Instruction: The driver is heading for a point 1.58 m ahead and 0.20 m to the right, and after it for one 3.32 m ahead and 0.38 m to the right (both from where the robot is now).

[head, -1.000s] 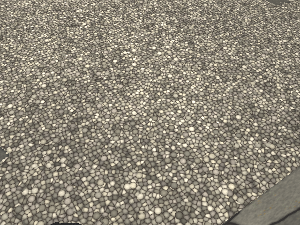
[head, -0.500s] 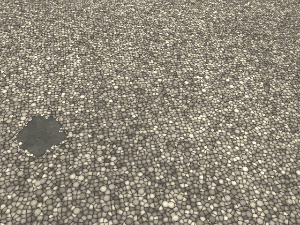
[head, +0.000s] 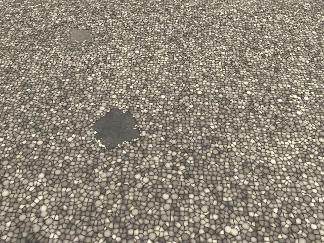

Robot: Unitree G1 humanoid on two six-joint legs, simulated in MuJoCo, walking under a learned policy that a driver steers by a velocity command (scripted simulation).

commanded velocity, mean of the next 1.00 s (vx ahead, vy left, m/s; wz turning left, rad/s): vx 0.05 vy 0.00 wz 0.14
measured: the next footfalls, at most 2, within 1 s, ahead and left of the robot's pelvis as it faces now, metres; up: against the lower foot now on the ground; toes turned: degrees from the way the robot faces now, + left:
right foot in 0.02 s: +0.05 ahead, -0.11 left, +0.00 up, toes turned +4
left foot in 0.40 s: +0.08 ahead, +0.11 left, +0.00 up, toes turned +2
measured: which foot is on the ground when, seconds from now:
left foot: down 0.00-0.02, up 0.04-0.38, down 0.40-1.00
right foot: up 0.00-0.00, down 0.02-1.00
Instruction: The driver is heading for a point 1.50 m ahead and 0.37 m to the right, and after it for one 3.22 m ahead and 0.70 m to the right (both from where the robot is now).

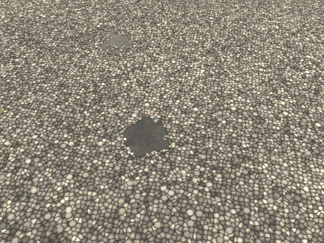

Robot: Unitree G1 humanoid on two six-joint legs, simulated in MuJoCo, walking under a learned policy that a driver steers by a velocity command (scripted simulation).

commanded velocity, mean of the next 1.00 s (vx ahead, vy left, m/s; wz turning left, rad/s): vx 0.40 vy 0.00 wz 0.00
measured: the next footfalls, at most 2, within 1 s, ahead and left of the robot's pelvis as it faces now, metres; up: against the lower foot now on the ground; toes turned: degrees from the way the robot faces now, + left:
left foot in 0.48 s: +0.19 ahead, +0.11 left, +0.00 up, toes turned +4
right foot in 0.86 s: +0.48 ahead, +0.00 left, -0.16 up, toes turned -4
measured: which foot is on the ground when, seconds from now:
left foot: down 0.00-0.20, up 0.22-0.46, down 0.48-0.82, up 0.84-1.00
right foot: down 0.00-0.50, up 0.52-0.84, down 0.86-1.00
